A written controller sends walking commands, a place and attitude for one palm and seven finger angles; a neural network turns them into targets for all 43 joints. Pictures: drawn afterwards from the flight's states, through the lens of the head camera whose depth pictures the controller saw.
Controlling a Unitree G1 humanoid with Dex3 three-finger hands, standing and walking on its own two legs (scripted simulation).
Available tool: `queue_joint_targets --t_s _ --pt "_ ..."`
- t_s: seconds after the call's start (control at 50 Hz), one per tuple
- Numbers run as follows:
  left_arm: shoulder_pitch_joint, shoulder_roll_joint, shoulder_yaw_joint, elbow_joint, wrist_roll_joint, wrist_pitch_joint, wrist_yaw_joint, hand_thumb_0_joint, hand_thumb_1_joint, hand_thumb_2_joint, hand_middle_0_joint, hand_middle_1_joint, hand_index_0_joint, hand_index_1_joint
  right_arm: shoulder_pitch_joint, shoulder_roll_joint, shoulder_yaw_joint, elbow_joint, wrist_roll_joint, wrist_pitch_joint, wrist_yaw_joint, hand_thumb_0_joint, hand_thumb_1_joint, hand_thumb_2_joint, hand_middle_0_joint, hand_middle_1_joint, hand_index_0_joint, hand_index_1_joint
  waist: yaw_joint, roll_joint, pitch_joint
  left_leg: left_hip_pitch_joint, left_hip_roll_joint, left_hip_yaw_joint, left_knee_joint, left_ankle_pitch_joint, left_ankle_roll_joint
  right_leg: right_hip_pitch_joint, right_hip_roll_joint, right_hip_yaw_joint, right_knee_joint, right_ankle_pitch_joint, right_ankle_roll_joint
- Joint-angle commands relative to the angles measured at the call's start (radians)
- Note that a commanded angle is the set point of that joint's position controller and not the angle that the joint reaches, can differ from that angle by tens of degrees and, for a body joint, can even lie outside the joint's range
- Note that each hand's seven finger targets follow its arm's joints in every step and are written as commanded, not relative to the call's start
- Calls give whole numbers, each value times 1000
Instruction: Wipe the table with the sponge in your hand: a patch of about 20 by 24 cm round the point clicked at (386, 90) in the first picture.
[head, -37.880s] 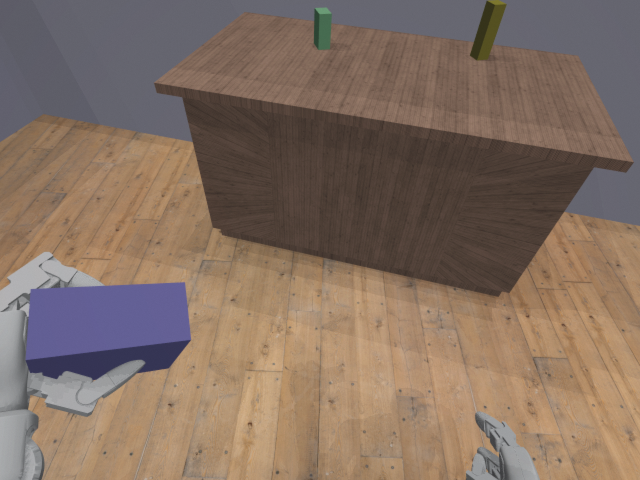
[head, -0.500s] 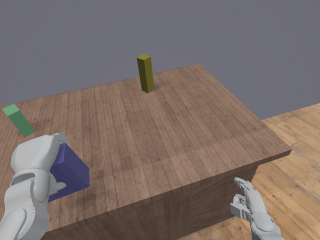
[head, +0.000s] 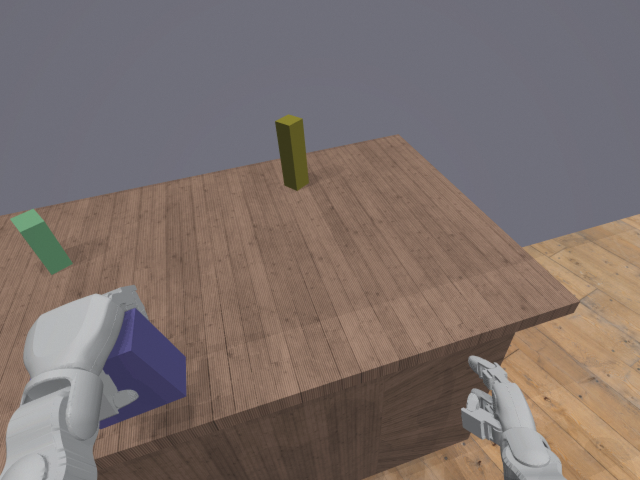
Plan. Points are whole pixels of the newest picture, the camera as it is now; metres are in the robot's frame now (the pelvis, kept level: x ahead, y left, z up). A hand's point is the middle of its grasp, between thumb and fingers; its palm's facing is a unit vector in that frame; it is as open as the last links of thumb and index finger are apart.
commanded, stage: bring the sponge back beside the body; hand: left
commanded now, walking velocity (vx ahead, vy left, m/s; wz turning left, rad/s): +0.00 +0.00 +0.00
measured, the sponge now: (127, 378) +0.18 +0.28 +0.06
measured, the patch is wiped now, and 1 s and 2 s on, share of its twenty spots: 1.00 1.00 1.00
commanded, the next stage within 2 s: step back with the hand held close in 0.32 s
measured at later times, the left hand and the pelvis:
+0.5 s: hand (131, 345) +0.20 +0.26 +0.12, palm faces +0.23 -0.50 -0.84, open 9.6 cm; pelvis +0.00 -0.01 +0.00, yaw +1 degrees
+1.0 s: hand (119, 334) +0.19 +0.27 +0.14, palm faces +0.36 -0.85 -0.39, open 9.6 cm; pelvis -0.02 +0.02 -0.01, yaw +0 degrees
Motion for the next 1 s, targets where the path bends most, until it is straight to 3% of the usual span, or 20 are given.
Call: queue_joint_targets --t_s 0.0,0.06,0.16,0.2,0.26,0.3,0.34,0.4,0.42,0.44,0.46,0.48,0.5,0.56,0.6,0.62,0.66,0.74,0.84,0.98 --pt "-237 256 185 -193 37 -12 63 0 100 1300 -1200 -1600 -1200 -1600 -275 -97 -33 -182 -4 -63 -14 0 -900 -900 200 300 200 300 -10 -41 -90 39 -4 -74 -74 77 27 -51 -10 131 -114 -8 -41" --pt "-217 196 137 -156 31 -4 59 0 100 1300 -1200 -1600 -1200 -1600 -273 -92 -31 -180 -3 -63 -15 0 -900 -900 200 300 200 300 -10 -33 -84 40 -7 -66 -71 90 28 -52 -12 103 -115 7 -39" --pt "-210 182 120 -170 25 -6 47 0 100 1300 -1200 -1600 -1200 -1600 -277 -91 -32 -181 -3 -70 -17 0 -900 -900 200 300 200 300 -12 -41 -94 47 -9 -66 -72 90 30 -48 -11 101 -113 10 -36" --pt "-227 237 161 -203 25 -11 49 0 100 1300 -1200 -1600 -1200 -1600 -280 -95 -33 -186 -2 -72 -18 0 -900 -900 200 300 200 300 -9 -21 -106 47 -6 -72 -80 76 29 -36 -10 121 -109 -2 -40" --pt "-180 201 145 -181 25 -10 52 0 100 1300 -1200 -1600 -1200 -1600 -268 -90 -31 -184 -6 -71 -15 0 -900 -900 200 300 200 300 -3 -42 -105 40 -8 -66 -73 106 29 -32 -11 94 -106 26 -37" --pt "-190 263 198 -185 27 -10 57 0 100 1300 -1200 -1600 -1200 -1600 -269 -99 -35 -180 -7 -68 -16 0 -900 -900 200 300 200 300 -1 -55 -105 39 -7 -68 -69 97 27 -31 -11 130 -111 18 -40" --pt "-193 221 167 -171 29 -5 59 0 100 1300 -1200 -1600 -1200 -1600 -270 -90 -31 -183 -2 -67 -14 0 -900 -900 200 300 200 300 -4 -65 -90 36 -10 -60 -65 98 27 -51 -12 110 -115 4 -34" --pt "-227 246 176 -192 27 -6 60 0 100 1300 -1200 -1600 -1200 -1600 -274 -98 -34 -184 -3 -68 -18 0 -900 -900 200 300 200 300 -5 -13 -91 42 -9 -64 -73 83 26 -46 -11 126 -116 -2 -39" --pt "-249 149 89 -83 36 5 57 0 100 1300 -1200 -1600 -1200 -1600 -263 -91 -27 -181 -2 -68 -23 0 -900 -900 200 300 200 300 -26 -54 -50 26 -12 -49 -66 70 27 -83 -10 103 -123 -18 -36" --pt "-396 49 344 -319 -847 -263 83 0 100 1300 -1200 -1600 -1200 -1600 -80 -54 -26 -385 -5 -66 -19 0 -900 -900 200 300 200 300 -116 -226 115 -28 1 -73 44 -82 49 -306 -57 180 -198 26 -13" --pt "-180 137 373 -83 -845 -349 94 0 100 1300 -1200 -1600 -1200 -1600 -8 -57 0 -298 -31 -74 -17 0 -900 -900 200 300 200 300 -97 -332 52 -22 -11 -66 101 -122 46 -322 -94 169 -204 -33 -27" --pt "-141 63 304 -82 -848 -380 88 0 100 1300 -1200 -1600 -1200 -1600 -21 -37 -8 -297 -28 -71 -7 0 -900 -900 200 300 200 300 -101 -346 44 -37 -23 -56 131 -135 39 -337 -118 179 -198 -53 -36" --pt "-136 116 406 -186 -880 -428 108 0 100 1300 -1200 -1600 -1200 -1600 62 -54 -30 -285 -27 -66 -16 0 -900 -900 200 300 200 300 -107 -349 6 -28 -2 -70 164 -130 30 -330 -168 197 -203 -54 -34" --pt "-62 122 436 -416 -912 -525 140 0 100 1300 -1200 -1600 -1200 -1600 72 -88 -38 -290 -37 -71 -29 0 -900 -900 200 300 200 300 -118 -64 -186 -39 34 -92 149 27 31 -199 -214 152 -38 193 -50" --pt "37 182 516 -550 -926 -571 162 0 100 1300 -1200 -1600 -1200 -1600 78 -122 -54 -291 -46 -75 -35 0 -900 -900 200 300 200 300 -109 162 -237 -75 93 -165 52 178 47 -117 -160 89 75 240 -20" --pt "133 138 517 -535 -925 -584 164 0 100 1300 -1200 -1600 -1200 -1600 88 -119 -60 -292 -46 -80 -30 0 -900 -900 200 300 200 300 -98 181 -236 -135 105 -195 27 153 53 -93 -121 59 92 160 -5" --pt "204 127 539 -523 -920 -592 168 0 100 1300 -1200 -1600 -1200 -1600 90 -114 -66 -291 -54 -82 -25 0 -900 -900 200 300 200 300 -101 125 -195 -207 96 -201 46 178 52 -103 -102 56 82 160 -2" --pt "238 82 530 -400 -927 -604 172 0 100 1300 -1200 -1600 -1200 -1600 123 -107 -89 -267 -41 -77 -33 0 -900 -900 200 300 200 300 -127 -99 -216 -185 103 -196 95 221 31 -134 -119 60 76 222 -2" --pt "196 47 479 -318 -926 -604 171 0 100 1300 -1200 -1600 -1200 -1600 122 -120 -100 -255 -29 -92 -44 0 -900 -900 200 300 200 300 -136 -125 -193 -171 117 -203 61 190 37 -187 -105 55 82 165 14" --pt "115 81 476 -462 -898 -635 183 0 100 1300 -1200 -1600 -1200 -1600 92 -124 -89 -262 -43 -123 -40 0 -900 -900 200 300 200 300 -132 -56 -125 -335 100 -217 -1 -182 55 -172 -108 90 85 58 1"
